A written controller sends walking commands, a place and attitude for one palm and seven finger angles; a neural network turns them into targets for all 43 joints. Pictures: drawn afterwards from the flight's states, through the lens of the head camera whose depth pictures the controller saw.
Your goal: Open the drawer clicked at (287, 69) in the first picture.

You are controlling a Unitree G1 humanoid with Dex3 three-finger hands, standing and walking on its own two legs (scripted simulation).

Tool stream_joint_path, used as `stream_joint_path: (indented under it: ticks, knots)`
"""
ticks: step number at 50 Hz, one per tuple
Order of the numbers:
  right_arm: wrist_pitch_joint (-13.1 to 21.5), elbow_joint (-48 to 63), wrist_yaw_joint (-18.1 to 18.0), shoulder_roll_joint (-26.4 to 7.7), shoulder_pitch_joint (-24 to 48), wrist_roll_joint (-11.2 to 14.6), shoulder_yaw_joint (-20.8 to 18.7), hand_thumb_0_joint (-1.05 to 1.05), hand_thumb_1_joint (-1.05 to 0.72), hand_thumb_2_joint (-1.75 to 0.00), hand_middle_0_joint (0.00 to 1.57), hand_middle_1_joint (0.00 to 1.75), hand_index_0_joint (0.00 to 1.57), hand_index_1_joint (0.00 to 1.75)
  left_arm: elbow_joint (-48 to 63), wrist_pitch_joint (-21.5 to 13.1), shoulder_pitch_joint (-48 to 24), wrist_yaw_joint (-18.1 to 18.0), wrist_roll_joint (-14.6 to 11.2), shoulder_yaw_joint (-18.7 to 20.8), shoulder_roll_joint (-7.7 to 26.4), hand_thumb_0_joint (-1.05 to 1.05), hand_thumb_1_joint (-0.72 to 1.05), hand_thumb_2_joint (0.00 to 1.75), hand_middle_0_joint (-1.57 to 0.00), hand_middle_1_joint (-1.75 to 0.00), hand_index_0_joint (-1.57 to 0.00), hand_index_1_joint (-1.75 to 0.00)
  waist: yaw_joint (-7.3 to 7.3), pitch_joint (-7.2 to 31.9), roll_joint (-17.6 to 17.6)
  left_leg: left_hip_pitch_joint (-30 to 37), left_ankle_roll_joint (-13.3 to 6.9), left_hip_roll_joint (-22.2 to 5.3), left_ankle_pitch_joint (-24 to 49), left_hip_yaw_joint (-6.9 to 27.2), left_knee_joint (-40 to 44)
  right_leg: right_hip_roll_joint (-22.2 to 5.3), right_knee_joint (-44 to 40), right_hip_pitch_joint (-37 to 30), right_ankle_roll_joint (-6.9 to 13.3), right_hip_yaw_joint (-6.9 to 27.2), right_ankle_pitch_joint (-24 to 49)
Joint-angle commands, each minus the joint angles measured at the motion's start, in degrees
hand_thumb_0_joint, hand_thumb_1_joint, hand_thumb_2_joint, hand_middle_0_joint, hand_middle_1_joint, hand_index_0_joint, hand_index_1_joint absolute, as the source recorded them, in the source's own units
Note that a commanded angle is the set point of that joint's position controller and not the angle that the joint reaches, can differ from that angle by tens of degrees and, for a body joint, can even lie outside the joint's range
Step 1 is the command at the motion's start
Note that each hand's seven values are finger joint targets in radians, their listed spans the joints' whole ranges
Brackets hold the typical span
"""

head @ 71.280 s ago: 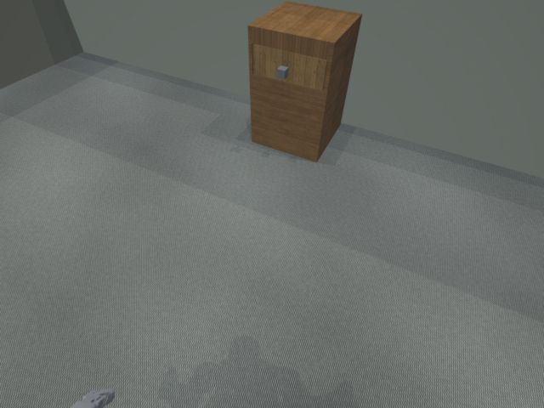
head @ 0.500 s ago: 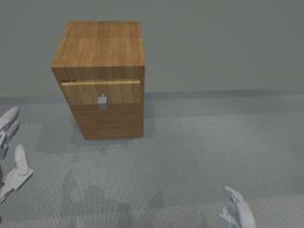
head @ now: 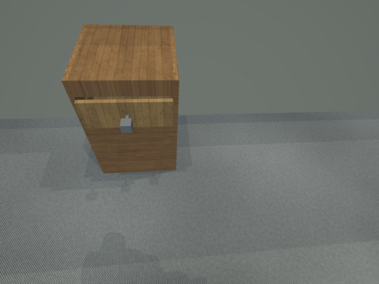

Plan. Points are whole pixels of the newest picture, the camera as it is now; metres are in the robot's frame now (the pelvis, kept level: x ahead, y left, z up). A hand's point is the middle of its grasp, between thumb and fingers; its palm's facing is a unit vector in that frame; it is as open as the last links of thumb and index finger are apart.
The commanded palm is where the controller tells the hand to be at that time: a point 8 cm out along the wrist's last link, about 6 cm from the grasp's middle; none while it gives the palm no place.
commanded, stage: let the arm hang, fingers relaxed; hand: left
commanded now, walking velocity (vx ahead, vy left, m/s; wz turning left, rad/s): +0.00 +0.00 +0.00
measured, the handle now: (126, 122) +0.73 +0.28 -0.25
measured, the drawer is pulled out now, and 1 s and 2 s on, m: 0.03 0.03 0.03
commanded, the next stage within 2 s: look to check the result in 0.76 s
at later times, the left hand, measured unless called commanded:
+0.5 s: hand out of the picture -0.01 +0.16 -0.17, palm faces +0.01 -0.98 -0.19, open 7.4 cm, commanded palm none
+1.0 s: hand out of the picture -0.01 +0.13 -0.17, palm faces +0.02 -0.99 -0.16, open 7.4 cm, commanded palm none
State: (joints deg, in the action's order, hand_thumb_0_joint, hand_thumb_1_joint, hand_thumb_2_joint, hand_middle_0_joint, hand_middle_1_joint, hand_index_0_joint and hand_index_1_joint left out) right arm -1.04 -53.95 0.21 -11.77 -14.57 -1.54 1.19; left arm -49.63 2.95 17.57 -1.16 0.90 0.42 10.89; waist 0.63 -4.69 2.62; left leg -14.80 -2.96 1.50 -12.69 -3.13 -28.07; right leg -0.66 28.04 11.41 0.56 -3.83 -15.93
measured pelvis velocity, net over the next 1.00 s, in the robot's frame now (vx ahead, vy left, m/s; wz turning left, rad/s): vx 0.01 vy -0.02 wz -0.02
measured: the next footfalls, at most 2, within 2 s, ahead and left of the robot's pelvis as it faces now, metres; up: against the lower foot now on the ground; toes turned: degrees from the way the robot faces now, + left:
none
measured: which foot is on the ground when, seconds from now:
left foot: down 0.00-1.00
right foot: down 0.00-1.00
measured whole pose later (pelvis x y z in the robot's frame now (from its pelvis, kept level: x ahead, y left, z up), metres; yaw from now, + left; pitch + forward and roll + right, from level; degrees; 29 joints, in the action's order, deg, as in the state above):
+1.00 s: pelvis +0.01 -0.02 +0.01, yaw -1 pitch -2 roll +0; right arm -0.4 -64.9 -2.1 -6.1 -19.1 -1.0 0.1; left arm -65.5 -0.3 18.7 -2.3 0.3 0.1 5.7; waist 0.7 -3.7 -0.5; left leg -10.0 -1.2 0.1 -11.9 -3.4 -23.7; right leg 1.0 23.7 7.0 2.2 -3.3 -15.0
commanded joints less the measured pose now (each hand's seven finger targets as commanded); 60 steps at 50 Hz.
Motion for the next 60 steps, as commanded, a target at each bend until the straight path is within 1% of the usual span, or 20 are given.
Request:
stream_joint_path:
  ticks: [1, 5, 6, 8, 14, 24, 26, 27, 29, 31, 34, 35, 36, 40, 43, 52, 53, 56, 57, 60]
  knots:
    - [1.3, 1.1, -1.4, -5.6, 0.2, 0.5, -1.7, 0.0, -0.9, -0.9, 0.2, 0.3, 0.2, 0.3, -2.2, -2.9, 1.8, -0.3, 0.0, 1.6, 7.7, 0.0, 0.9, 0.9, -0.2, -0.3, -0.2, -0.3, -0.68, 4.4, -11.3, 2.4, 0.2, -6.5, 3.2, 8.4, 8.5, -4.6, -7.3, -2.2, 1.9, 6.1, 3.6]
    - [1.1, -2.3, -1.8, -4.7, -3.1, 0.7, -1.7, 0.0, -0.9, -0.9, 0.2, 0.3, 0.2, 0.3, -7.4, -2.9, 2.1, -0.3, -0.2, 0.7, 6.2, 0.0, 0.9, 0.9, -0.2, -0.3, -0.2, -0.3, -0.21, 3.1, -8.2, 3.4, 0.2, -6.9, 1.9, 8.6, 9.8, -4.7, -8.6, -1.6, 2.0, 5.9, 3.1]
    - [1.0, -2.7, -1.8, -4.6, -3.8, 0.8, -1.8, 0.0, -0.9, -0.9, 0.2, 0.3, 0.2, 0.3, -8.2, -3.0, 2.3, -0.4, -0.1, 0.7, 6.1, 0.0, 0.9, 0.9, -0.2, -0.3, -0.2, -0.3, -0.25, 2.8, -4.8, 3.7, 0.0, -7.1, 2.8, 8.6, 9.4, -4.6, -8.8, -1.6, 2.0, 5.7, 3.5]
    - [1.1, -4.3, -2.0, -4.2, -5.1, 0.8, -1.7, 0.0, -0.9, -0.9, 0.2, 0.3, 0.2, 0.3, -10.1, -3.1, 2.4, -0.5, -0.2, 0.3, 5.2, 0.0, 0.9, 0.9, -0.2, -0.3, -0.2, -0.3, 0.03, 2.5, -3.7, 4.9, 0.1, -7.0, 4.2, 8.1, 9.5, -4.8, -9.2, -1.1, 1.9, 5.9, 3.9]
    - [0.9, -7.3, -2.1, -2.8, -7.0, 0.8, -1.6, 0.0, -0.9, -0.9, 0.2, 0.3, 0.2, 0.3, -13.2, -3.1, 3.3, -1.0, -0.3, 0.0, 3.9, 0.0, 0.9, 0.9, -0.2, -0.3, -0.2, -0.3, 0.12, -0.9, -1.1, 4.6, 0.1, -6.9, 1.7, 7.6, 10.4, -4.7, -9.8, 1.0, 1.9, 5.9, 1.6]
    - [1.2, -9.7, -2.3, -0.1, -8.5, 0.6, -1.6, 0.0, -0.9, -0.9, 0.2, 0.3, 0.2, 0.3, -14.4, -3.2, 4.1, -1.4, -0.1, 0.3, 1.9, 0.0, 0.9, 0.9, -0.2, -0.3, -0.2, -0.3, -0.08, -3.3, -1.4, 3.3, 0.2, -6.5, 0.7, 6.8, 10.9, -4.5, -9.3, 2.0, 1.9, 5.9, 1.5]
    - [1.2, -9.6, -2.3, 0.1, -8.7, 0.7, -1.8, 0.0, -0.9, -0.9, 0.2, 0.3, 0.2, 0.3, -14.3, -3.3, 4.5, -1.5, -0.1, 0.4, 1.8, 0.0, 0.9, 0.9, -0.2, -0.3, -0.2, -0.3, -0.12, -2.5, -2.7, 3.4, 0.2, -6.4, 0.4, 6.7, 10.5, -4.4, -9.4, 1.8, 2.0, 6.2, 1.1]
    - [1.2, -9.8, -2.3, 0.6, -8.7, 0.6, -1.8, 0.0, -0.9, -0.9, 0.2, 0.3, 0.2, 0.3, -14.4, -3.3, 4.4, -1.5, -0.2, 0.5, 1.7, 0.0, 0.9, 0.9, -0.2, -0.3, -0.2, -0.3, -0.09, -3.3, -2.0, 2.9, 0.2, -6.2, 0.1, 6.7, 10.5, -4.4, -9.4, 2.1, 2.1, 6.2, 0.9]
    - [1.4, -9.8, -2.4, 0.7, -9.0, 0.6, -1.7, 0.0, -0.9, -0.9, 0.2, 0.3, 0.2, 0.3, -14.3, -3.5, 4.5, -1.4, -0.2, 0.5, 1.3, 0.0, 0.9, 0.9, -0.2, -0.3, -0.2, -0.3, 0.0, -2.3, -2.4, 3.8, 0.3, -6.3, 1.7, 6.4, 10.3, -4.5, -9.2, 1.8, 2.1, 6.3, 2.0]
    - [1.4, -9.9, -2.5, 1.1, -9.2, 0.7, -1.8, 0.0, -0.9, -0.9, 0.2, 0.3, 0.2, 0.3, -14.5, -3.5, 4.7, -1.5, -0.2, 0.6, 1.3, 0.0, 0.9, 0.9, -0.2, -0.3, -0.2, -0.3, -0.16, -2.1, -4.5, 3.7, 0.3, -6.3, 2.6, 6.3, 9.9, -4.5, -9.3, 1.1, 2.2, 6.2, 2.8]
    - [1.4, -10.0, -2.6, 1.2, -9.5, 0.6, -1.8, 0.0, -0.9, -0.9, 0.2, 0.3, 0.2, 0.3, -14.8, -3.6, 4.7, -1.4, -0.3, 0.6, 0.9, 0.0, 0.9, 0.9, -0.2, -0.3, -0.2, -0.3, 0.05, -2.3, -3.1, 4.0, 0.4, -6.4, 2.8, 6.3, 9.9, -4.4, -9.4, 1.3, 2.3, 6.3, 3.0]
    - [1.5, -10.0, -2.6, 1.2, -9.6, 0.7, -1.8, 0.0, -0.9, -0.9, 0.2, 0.3, 0.2, 0.3, -14.7, -3.6, 4.9, -1.4, -0.3, 0.6, 0.8, 0.0, 0.9, 0.9, -0.2, -0.3, -0.2, -0.3, 0.0, -2.1, -3.7, 4.3, 0.3, -6.4, 3.4, 6.1, 9.8, -4.6, -9.5, 1.3, 2.3, 6.4, 3.3]
    - [1.4, -9.9, -2.6, 1.3, -9.8, 0.7, -1.9, 0.0, -0.9, -0.9, 0.2, 0.3, 0.2, 0.3, -14.7, -3.7, 5.3, -1.5, -0.3, 0.6, 0.8, 0.0, 0.9, 0.9, -0.2, -0.3, -0.2, -0.3, -0.07, -1.8, -2.5, 4.2, 0.3, -6.4, 3.3, 6.0, 9.2, -4.4, -9.6, 1.0, 2.3, 6.3, 3.1]
    - [1.5, -10.2, -2.7, 1.2, -10.1, 0.7, -1.8, 0.0, -0.9, -0.9, 0.2, 0.3, 0.2, 0.3, -14.9, -3.8, 5.3, -1.5, -0.4, 0.6, 0.5, 0.0, 0.9, 0.9, -0.2, -0.3, -0.2, -0.3, 0.13, -0.8, -3.8, 5.3, 0.5, -6.4, 5.6, 5.7, 8.8, -4.6, -9.6, 0.4, 2.3, 6.6, 4.8]
    - [1.4, -10.3, -2.7, 1.5, -9.9, 0.8, -1.8, 0.0, -0.9, -0.9, 0.2, 0.3, 0.2, 0.3, -15.2, -3.9, 5.7, -1.5, -0.4, 0.5, 0.3, 0.0, 0.9, 0.9, -0.2, -0.3, -0.2, -0.3, 0.01, -1.4, -2.4, 5.5, 0.5, -6.5, 6.1, 5.4, 8.5, -4.7, -9.9, 0.5, 2.3, 6.6, 5.2]
    - [1.2, -10.6, -2.7, 1.7, -9.7, 0.8, -1.8, 0.0, -0.9, -0.9, 0.2, 0.3, 0.2, 0.3, -15.4, -4.0, 6.5, -1.7, -0.4, 0.4, -0.2, 0.0, 0.9, 0.9, -0.2, -0.3, -0.2, -0.3, 0.13, -2.5, -2.1, 5.6, 0.7, -6.4, 6.0, 4.9, 7.9, -4.5, -10.3, 1.3, 2.3, 7.1, 5.5]
    - [1.2, -10.7, -2.8, 1.8, -9.6, 0.7, -1.8, 0.0, -0.9, -0.9, 0.2, 0.3, 0.2, 0.3, -15.3, -4.0, 6.5, -1.7, -0.4, 0.4, -0.2, 0.0, 0.9, 0.9, -0.2, -0.3, -0.2, -0.3, 0.09, -2.7, -3.0, 5.8, 0.7, -6.5, 6.4, 4.8, 7.9, -4.6, -10.3, 1.4, 2.3, 7.2, 6.0]
    - [1.2, -10.5, -2.8, 1.8, -9.8, 0.8, -1.8, 0.0, -0.9, -0.9, 0.2, 0.3, 0.2, 0.3, -15.3, -4.1, 6.6, -1.7, -0.4, 0.6, -0.1, 0.0, 0.9, 0.9, -0.2, -0.3, -0.2, -0.3, 0.08, -1.7, -1.7, 5.7, 0.7, -6.6, 7.2, 4.7, 7.6, -4.5, -10.1, 0.2, 2.2, 6.9, 7.2]
    - [1.3, -10.6, -2.8, 1.8, -9.5, 0.8, -1.8, 0.0, -0.9, -0.9, 0.2, 0.3, 0.2, 0.3, -15.3, -4.1, 6.6, -1.7, -0.4, 0.5, -0.2, 0.0, 0.9, 0.9, -0.2, -0.3, -0.2, -0.3, 0.06, -1.2, -2.6, 6.3, 0.7, -6.5, 7.7, 4.7, 7.6, -4.6, -10.0, 0.1, 2.3, 7.2, 8.1]
    - [1.4, -10.6, -2.9, 1.7, -9.3, 0.8, -1.8, 0.0, -0.9, -0.9, 0.2, 0.3, 0.2, 0.3, -15.2, -4.3, 6.6, -1.7, -0.4, 0.6, -0.2, 0.0, 0.9, 0.9, -0.2, -0.3, -0.2, -0.3, 0.13, -1.0, -2.4, 6.7, 0.7, -6.6, 8.6, 4.7, 7.6, -4.6, -9.9, -0.4, 2.2, 7.1, 9.7]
